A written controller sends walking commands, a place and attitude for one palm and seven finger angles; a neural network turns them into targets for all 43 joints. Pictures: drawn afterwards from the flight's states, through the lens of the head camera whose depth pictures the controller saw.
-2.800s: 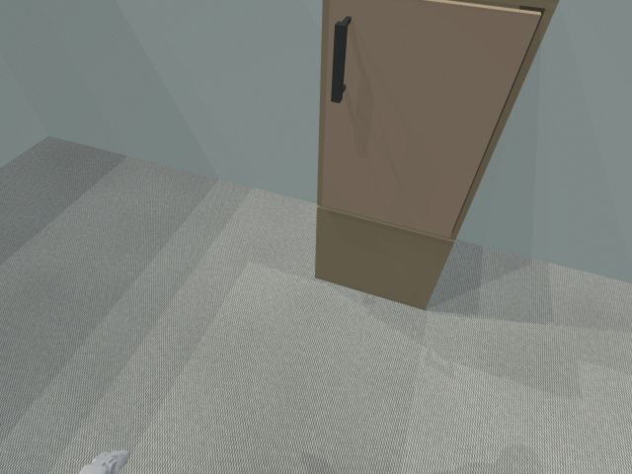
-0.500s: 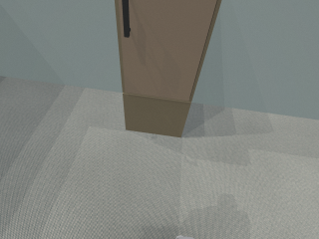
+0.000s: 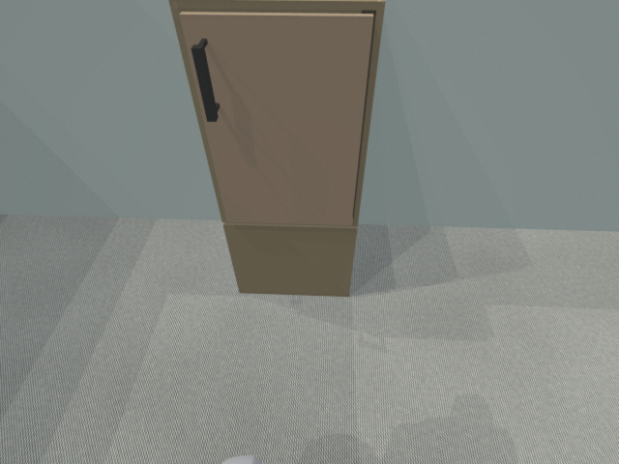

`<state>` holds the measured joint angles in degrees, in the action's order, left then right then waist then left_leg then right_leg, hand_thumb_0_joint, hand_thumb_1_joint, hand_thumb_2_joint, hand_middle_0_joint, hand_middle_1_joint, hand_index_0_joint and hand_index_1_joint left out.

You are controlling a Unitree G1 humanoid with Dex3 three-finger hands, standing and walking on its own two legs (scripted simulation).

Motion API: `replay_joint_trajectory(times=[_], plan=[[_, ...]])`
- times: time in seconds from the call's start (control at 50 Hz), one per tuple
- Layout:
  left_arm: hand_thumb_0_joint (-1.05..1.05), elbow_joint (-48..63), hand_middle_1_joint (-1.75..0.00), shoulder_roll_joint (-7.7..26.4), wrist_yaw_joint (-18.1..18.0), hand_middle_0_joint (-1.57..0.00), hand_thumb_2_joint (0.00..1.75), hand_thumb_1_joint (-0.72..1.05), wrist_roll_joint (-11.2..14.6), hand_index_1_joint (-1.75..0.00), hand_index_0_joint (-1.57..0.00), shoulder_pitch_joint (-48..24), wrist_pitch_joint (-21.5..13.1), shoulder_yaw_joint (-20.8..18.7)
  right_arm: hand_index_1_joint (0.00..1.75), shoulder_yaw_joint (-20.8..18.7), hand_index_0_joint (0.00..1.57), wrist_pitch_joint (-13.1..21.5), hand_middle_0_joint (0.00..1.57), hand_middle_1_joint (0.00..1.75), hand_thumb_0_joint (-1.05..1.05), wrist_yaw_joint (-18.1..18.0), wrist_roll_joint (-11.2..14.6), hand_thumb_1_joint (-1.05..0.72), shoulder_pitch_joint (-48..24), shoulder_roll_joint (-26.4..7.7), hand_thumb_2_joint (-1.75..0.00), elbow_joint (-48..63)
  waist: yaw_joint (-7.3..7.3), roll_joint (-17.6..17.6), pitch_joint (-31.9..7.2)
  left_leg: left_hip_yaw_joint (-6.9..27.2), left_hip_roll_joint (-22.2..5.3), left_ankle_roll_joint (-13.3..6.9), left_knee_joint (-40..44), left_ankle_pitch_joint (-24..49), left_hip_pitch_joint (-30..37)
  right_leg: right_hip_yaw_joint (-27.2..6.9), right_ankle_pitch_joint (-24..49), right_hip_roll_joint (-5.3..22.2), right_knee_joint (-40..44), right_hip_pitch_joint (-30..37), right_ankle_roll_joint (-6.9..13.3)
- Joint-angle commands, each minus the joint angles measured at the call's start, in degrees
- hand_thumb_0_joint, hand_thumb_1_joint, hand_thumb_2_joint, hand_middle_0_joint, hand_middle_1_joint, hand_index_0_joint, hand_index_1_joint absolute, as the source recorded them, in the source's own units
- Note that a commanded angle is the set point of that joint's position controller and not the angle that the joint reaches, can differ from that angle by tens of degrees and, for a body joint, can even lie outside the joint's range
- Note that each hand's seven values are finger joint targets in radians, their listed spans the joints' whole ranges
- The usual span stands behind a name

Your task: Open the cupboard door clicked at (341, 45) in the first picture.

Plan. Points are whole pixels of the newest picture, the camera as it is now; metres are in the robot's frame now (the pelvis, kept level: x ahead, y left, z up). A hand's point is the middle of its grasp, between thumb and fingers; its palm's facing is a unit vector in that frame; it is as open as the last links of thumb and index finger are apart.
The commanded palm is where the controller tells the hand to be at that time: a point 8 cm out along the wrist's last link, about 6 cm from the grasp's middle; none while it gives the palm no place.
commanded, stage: take the last steps up to it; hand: left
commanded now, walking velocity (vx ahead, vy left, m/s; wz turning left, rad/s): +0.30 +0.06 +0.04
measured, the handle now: (208, 81) +0.84 +0.27 +0.12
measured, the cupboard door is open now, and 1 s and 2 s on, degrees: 0 0 0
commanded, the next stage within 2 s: come to a stop and stand still in 0.58 s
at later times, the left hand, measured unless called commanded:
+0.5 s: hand (145, 443) +0.20 +0.28 -0.18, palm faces +0.09 -0.98 -0.16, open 7.4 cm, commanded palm none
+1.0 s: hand (199, 346) +0.36 +0.23 -0.17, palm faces +0.06 -0.97 -0.22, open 7.2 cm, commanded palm none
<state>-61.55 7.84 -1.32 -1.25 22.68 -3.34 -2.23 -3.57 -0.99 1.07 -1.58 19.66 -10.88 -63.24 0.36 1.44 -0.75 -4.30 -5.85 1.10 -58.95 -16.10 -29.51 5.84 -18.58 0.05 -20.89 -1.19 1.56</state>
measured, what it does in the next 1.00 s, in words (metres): walks ahead: left foot, then right foot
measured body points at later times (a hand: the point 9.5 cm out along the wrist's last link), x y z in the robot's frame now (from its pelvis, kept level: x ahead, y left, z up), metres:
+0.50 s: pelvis +0.17 +0.10 +0.00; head +0.16 +0.12 +0.45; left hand +0.19 +0.33 -0.16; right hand +0.21 -0.14 -0.14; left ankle +0.20 +0.16 -0.74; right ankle +0.18 -0.04 -0.65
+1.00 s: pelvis +0.26 +0.06 -0.01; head +0.31 +0.05 +0.44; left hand +0.36 +0.28 -0.15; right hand +0.23 -0.15 -0.17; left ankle +0.20 +0.18 -0.69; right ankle +0.33 -0.05 -0.74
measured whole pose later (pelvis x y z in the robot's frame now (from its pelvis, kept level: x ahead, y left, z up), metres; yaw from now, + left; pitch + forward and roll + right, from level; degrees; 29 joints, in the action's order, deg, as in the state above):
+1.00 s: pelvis +0.26 +0.06 -0.01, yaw +2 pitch +0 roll +1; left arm -57.2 7.0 -3.2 -1.3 6.5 -1.1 -3.0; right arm -3.3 -2.2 -1.9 -0.1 17.7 -6.5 -64.0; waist 1.2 0.8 5.6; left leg -2.5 -0.8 1.4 -55.9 -32.1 -20.5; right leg 7.4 -10.7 3.7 -31.0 -20.4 2.0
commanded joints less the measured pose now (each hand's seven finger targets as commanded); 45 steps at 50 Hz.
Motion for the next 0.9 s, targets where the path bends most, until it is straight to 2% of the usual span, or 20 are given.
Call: replay_joint_trajectory(times=[0.0, 0.14, 0.16, 0.2, 0.22, 0.24, 0.26, 0.3, 0.34, 0.38, 0.58, 0.66, 0.72, 0.74, 0.76, 0.78, 0.8, 0.82, 0.86, 0.88], plan=[[0.0, -0.36, -0.3, 7.51, -0.29, -0.2, 0.9, 0.9, -0.19, -0.3, -0.2, 4.95, -1.53, -0.84, 0.3, -0.11, 0.2, 1.56, 0.2, 0.3, 0.0, 0.55, 0.29, -0.9, -6.75, -0.77, -0.9, 6.51, -0.97, -8.14, 11.53, -0.25, -1.53, 0.88, 3.02, 5.57, -8.7, -9.08, 17.14, 15.61, 11.85, -5.25, 6.54], [0.0, -2.69, -0.3, 9.47, -0.68, -0.2, 0.9, 0.9, -0.62, -0.3, -0.2, 6.15, -1.31, -1.37, 0.3, 0.38, 0.2, 2.88, 0.2, 0.3, 0.0, 1.22, 0.77, -0.9, -11.58, -0.65, -0.9, 8.94, -1.16, -9.25, 10.23, -2.93, 0.53, -1.8, 18.53, 4.18, 0.67, -5.51, 26.82, 15.99, 6.46, -3.26, 4.95], [0.0, -2.73, -0.3, 9.8, -0.7, -0.2, 0.9, 0.9, -0.65, -0.3, -0.2, 5.77, -1.25, -1.62, 0.3, 0.19, 0.2, 3.29, 0.2, 0.3, 0.0, 0.86, 0.65, -0.9, -8.55, -1.34, -0.9, 8.12, 0.2, -8.34, 8.02, -3.37, 1.72, -2.57, 21.06, 3.07, 6.22, -4.87, 32.08, 15.76, 1.52, -3.35, 4.74], [0.0, -2.78, -0.3, 8.66, -0.43, -0.2, 0.9, 0.9, -0.23, -0.3, -0.2, 5.89, -1.01, -1.6, 0.3, -0.95, 0.2, 3.91, 0.2, 0.3, 0.0, -0.37, -0.12, -0.9, 8.04, -5.86, -0.9, 3.08, 6.72, -1.74, -1.59, -1.88, 2.48, -3.71, 27.68, 7.03, 28.5, -0.5, 29.21, 11.11, -19.84, -9.7, 2.15], [0.0, -2.31, -0.3, 5.38, 0.11, -0.2, 0.9, 0.9, 0.59, -0.3, -0.2, 10.22, -0.64, -1.42, 0.3, -2.36, 0.2, 4.38, 0.2, 0.3, 0.0, -1.17, -0.84, -0.9, 13.8, -12.51, -0.9, 1.69, 6.88, 13.97, -9.91, 16.55, -11.47, -7.55, 32.26, 8.61, 40.5, 3.28, 3.57, 2.48, -37.82, -20.88, -0.47], [0.0, -0.42, -0.3, 4.12, 0.31, -0.2, 0.9, 0.9, 0.78, -0.3, -0.2, 8.62, -0.44, -0.79, 0.3, -2.65, 0.2, 4.0, 0.2, 0.3, 0.0, -1.77, 0.13, -0.9, 15.77, -15.27, -0.9, 1.11, 6.6, 19.03, -11.77, 31.1, -19.2, -11.52, 41.4, 7.96, 41.66, -1.95, -15.57, -1.39, -52.06, -29.12, -0.29], [0.0, 0.17, -0.3, 4.96, 0.12, -0.2, 0.9, 0.9, 0.54, -0.3, -0.2, 6.44, -0.16, -1.22, 0.3, -2.22, 0.2, 3.5, 0.2, 0.3, 0.0, -1.86, 0.62, -0.9, 9.63, -13.68, -0.9, 2.26, 4.76, 12.18, -8.12, 28.92, -20.04, -12.65, 44.78, -3.68, 34.24, -5.44, -13.6, 2.21, -56.98, -30.13, 1.09], [0.0, 0.51, -0.3, 3.8, 0.89, -0.2, 0.9, 0.9, 0.0, -0.3, -0.2, 0.8, 0.35, -1.31, 0.3, -0.88, 0.2, 4.08, 0.2, 0.3, 0.0, -2.14, 0.55, -0.9, 0.3, -7.49, -0.9, 4.67, 2.28, 4.35, 2.3, 22.49, -15.84, -9.79, 47.79, -9.42, 19.52, -5.96, -3.05, 6.46, -57.6, -33.02, 0.42], [0.0, -0.67, -0.3, 1.73, 1.38, -0.2, 0.9, 0.9, -0.66, -0.3, -0.2, 2.56, 1.22, -1.41, 0.3, 0.49, 0.2, 5.27, 0.2, 0.3, 0.0, -2.41, 0.38, -0.9, -1.59, -3.33, -0.9, 4.4, -0.57, 2.09, 5.71, 13.11, -11.26, -6.87, 48.56, 0.14, 11.88, -5.7, 2.02, 7.44, -52.3, -28.27, -0.44], [0.0, -1.36, -0.3, 0.85, 1.3, -0.2, 0.9, 0.9, -0.69, -0.3, -0.2, 5.26, 2.12, -1.42, 0.3, 0.6, 0.2, 6.0, 0.2, 0.3, 0.0, -2.61, 0.69, -0.9, -1.35, -1.85, -0.9, 3.49, -2.33, 3.55, 3.68, 8.06, -9.43, -6.77, 48.5, 7.31, 12.11, -5.17, 4.44, 7.06, -49.35, -26.37, -1.23], [0.0, 4.24, -0.3, 3.38, 1.48, -0.2, 0.9, 0.9, -0.51, -0.3, -0.2, -7.06, 3.48, -2.09, 0.3, 0.39, 0.2, 5.86, 0.2, 0.3, 0.0, -3.0, 0.67, -0.9, 5.09, -2.19, -0.9, 1.69, -0.23, 1.08, 8.3, 7.43, -10.32, -9.65, 50.97, 11.83, 20.44, -5.52, 9.83, 7.74, -34.78, -35.89, -3.34], [0.0, 5.89, -0.3, 1.96, 1.41, -0.2, 0.9, 0.9, -0.34, -0.3, -0.2, -12.32, 3.08, -1.36, 0.3, 0.53, 0.2, 5.42, 0.2, 0.3, 0.0, -3.14, 0.04, -0.9, 8.07, -2.0, -0.9, -0.08, 1.63, 1.21, 8.27, 5.6, -10.92, -11.81, 47.47, 20.37, 23.84, -2.78, 5.43, 6.72, -24.01, -32.01, -2.6], [0.0, 5.29, -0.3, 0.42, 0.55, -0.2, 0.9, 0.9, -0.06, -0.3, -0.2, -11.81, 2.68, -0.52, 0.3, 1.19, 0.2, 4.55, 0.2, 0.3, 0.0, -3.67, -0.12, -0.9, 7.81, -1.23, -0.9, -1.0, 1.32, 1.88, 6.29, 2.73, -9.06, -9.73, 39.63, 37.5, 22.94, -1.04, 5.48, 3.84, -14.47, -21.72, -1.87], [0.0, 4.35, -0.3, 0.52, 0.23, -0.2, 0.9, 0.9, 0.0, -0.3, -0.2, -9.01, 2.58, -0.46, 0.3, 1.24, 0.2, 4.31, 0.2, 0.3, 0.0, -3.83, 0.08, -0.9, 6.87, -1.45, -0.9, -1.21, -0.11, 2.84, 4.22, 1.36, -7.69, -8.08, 36.68, 38.93, 23.42, -0.64, 9.64, 3.17, -10.19, -17.43, -1.85], [0.0, 3.24, -0.3, 1.82, -0.05, -0.2, 0.9, 0.9, -0.07, -0.3, -0.2, -6.06, 2.13, -0.59, 0.3, 1.29, 0.2, 4.2, 0.2, 0.3, 0.0, -3.85, 0.5, -0.9, 7.22, -1.2, -0.9, -1.45, -1.24, 1.77, 1.94, 0.55, -5.9, -5.94, 33.06, 37.56, 22.83, -0.81, 17.3, 3.34, -4.24, -11.91, -1.88], [0.0, 2.2, -0.3, 5.04, -0.64, -0.2, 0.9, 0.9, -0.11, -0.3, -0.2, -2.85, 1.62, -1.0, 0.3, 1.35, 0.2, 4.13, 0.2, 0.3, 0.0, -3.66, 1.06, -0.9, 7.71, -0.08, -0.9, -1.48, -2.1, -2.03, -1.56, 0.16, -3.84, -3.53, 29.3, 30.4, 18.25, -5.44, 33.34, 6.84, -4.04, -3.64, -0.97], [0.0, 1.74, -0.3, 7.88, -1.22, -0.2, 0.9, 0.9, -0.06, -0.3, -0.2, -1.11, 1.34, -1.42, 0.3, 1.32, 0.2, 3.79, 0.2, 0.3, 0.0, -3.51, 1.63, -0.9, 8.37, 1.55, -0.9, -0.88, -1.65, -5.29, -4.71, -1.23, -0.66, -1.2, 26.06, 13.74, 11.86, -13.35, 53.39, 15.26, -8.14, 3.16, 2.65], [0.0, 1.67, -0.3, 10.23, -1.36, -0.2, 0.9, 0.9, 0.2, -0.3, -0.2, -1.04, 1.53, -1.81, 0.3, 0.88, 0.2, 2.95, 0.2, 0.3, 0.0, -3.46, 1.96, -0.9, 9.62, 2.28, -0.9, -0.67, -0.84, -6.73, -5.63, -1.67, 2.81, 0.07, 23.44, -3.94, 10.12, -14.96, 65.48, 21.57, -9.32, 3.81, 7.58], [0.0, 2.13, -0.3, 11.15, -1.84, -0.2, 0.9, 0.9, 0.01, -0.3, -0.2, -1.95, 1.8, -2.59, 0.3, 0.53, 0.2, 1.17, 0.2, 0.3, 0.0, -3.77, 1.7, -0.9, 7.53, 2.22, -0.9, -0.11, -2.06, -12.35, -7.84, -0.2, 3.36, 0.6, 10.02, -18.93, 8.16, -16.4, 68.07, 23.75, -6.57, 3.04, 12.4], [0.0, 2.27, -0.3, 10.11, -2.25, -0.2, 0.9, 0.9, -0.06, -0.3, -0.2, -2.56, 2.15, -2.62, 0.3, 0.29, 0.2, 0.61, 0.2, 0.3, 0.0, -3.86, 1.51, -0.9, 4.87, 1.59, -0.9, 0.69, -3.11, -11.74, -6.65, 2.09, 3.46, 0.4, 4.43, -20.28, 7.17, -17.11, 66.26, 23.92, -5.44, 0.38, 13.24]])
